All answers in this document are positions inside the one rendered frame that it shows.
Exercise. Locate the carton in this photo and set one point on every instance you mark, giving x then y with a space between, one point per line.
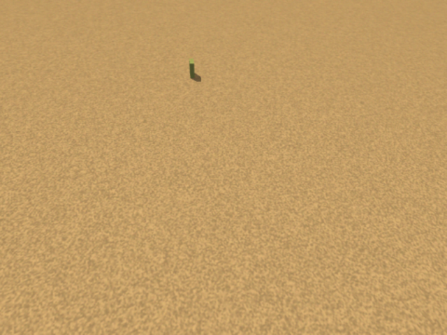
191 66

